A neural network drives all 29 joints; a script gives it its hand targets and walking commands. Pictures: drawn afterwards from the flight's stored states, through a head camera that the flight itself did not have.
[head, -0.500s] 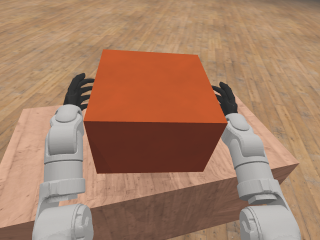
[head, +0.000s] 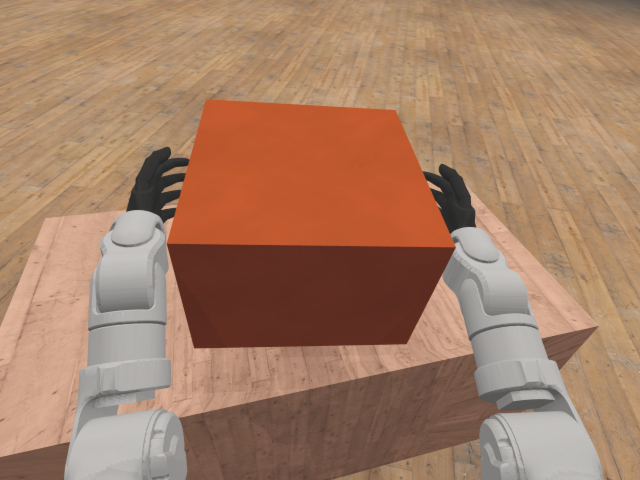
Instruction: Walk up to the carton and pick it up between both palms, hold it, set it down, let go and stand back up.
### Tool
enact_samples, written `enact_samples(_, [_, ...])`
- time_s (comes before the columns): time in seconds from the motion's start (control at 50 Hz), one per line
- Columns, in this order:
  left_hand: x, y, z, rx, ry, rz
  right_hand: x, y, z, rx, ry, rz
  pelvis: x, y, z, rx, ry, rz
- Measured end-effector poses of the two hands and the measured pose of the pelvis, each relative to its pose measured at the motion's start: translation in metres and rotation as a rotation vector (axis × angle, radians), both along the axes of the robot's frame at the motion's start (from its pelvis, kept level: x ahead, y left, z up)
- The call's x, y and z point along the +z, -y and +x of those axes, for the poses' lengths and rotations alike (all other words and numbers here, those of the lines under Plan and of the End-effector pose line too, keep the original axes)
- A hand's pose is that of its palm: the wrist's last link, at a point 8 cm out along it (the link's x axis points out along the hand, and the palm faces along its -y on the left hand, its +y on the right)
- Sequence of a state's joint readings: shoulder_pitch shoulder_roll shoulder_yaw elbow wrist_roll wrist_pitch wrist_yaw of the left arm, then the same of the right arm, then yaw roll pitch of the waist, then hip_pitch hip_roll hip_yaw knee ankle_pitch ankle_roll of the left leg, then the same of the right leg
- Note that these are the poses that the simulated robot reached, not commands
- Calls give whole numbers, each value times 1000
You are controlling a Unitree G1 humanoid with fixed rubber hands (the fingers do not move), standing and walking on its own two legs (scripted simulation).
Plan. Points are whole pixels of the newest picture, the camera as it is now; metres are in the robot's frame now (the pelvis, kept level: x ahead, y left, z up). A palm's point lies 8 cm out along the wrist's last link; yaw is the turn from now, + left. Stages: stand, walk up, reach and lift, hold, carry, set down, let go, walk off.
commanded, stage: hold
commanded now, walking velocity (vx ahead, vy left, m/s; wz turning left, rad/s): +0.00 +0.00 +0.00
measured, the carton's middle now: (303, 218) +0.41 +0.00 +0.15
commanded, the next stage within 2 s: set down in 0.66 s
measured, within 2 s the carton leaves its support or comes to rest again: neither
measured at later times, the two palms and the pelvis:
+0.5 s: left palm (147, 214) +0.36 +0.18 +0.20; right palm (454, 228) +0.35 -0.19 +0.18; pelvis +0.00 +0.00 +0.00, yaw +0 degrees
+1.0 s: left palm (137, 207) +0.37 +0.19 +0.20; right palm (442, 229) +0.36 -0.18 +0.17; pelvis +0.00 +0.00 +0.00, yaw +1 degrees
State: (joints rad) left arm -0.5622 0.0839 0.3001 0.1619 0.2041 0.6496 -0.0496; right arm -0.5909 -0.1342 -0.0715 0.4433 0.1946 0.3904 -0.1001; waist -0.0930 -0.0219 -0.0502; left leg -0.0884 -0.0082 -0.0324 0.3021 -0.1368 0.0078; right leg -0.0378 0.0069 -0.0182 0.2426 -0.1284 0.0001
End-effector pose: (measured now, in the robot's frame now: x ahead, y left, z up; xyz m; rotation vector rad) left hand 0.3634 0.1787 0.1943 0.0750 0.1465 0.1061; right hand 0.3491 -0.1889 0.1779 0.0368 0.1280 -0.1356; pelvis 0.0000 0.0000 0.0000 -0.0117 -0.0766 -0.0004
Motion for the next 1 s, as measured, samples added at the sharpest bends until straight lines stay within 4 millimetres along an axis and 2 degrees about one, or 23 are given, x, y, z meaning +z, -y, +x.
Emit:
enact_samples(0.68, [1, -1, 0, 1, -1, 3, 0, -1, 1, 2, -1, 0, 0, 0, -1, 0, -1, 0])
enact_samples(0.9, [14, -6, -1, -1, 97, 22, 4, -7, 4, 16, 103, -36, 0, 1, 1, 6, 20, 6])
enact_samples(1.0, [8, -10, 3, -1, 108, 47, -9, -11, 9, 17, 121, -53, 0, 1, 4, 11, 37, 9])
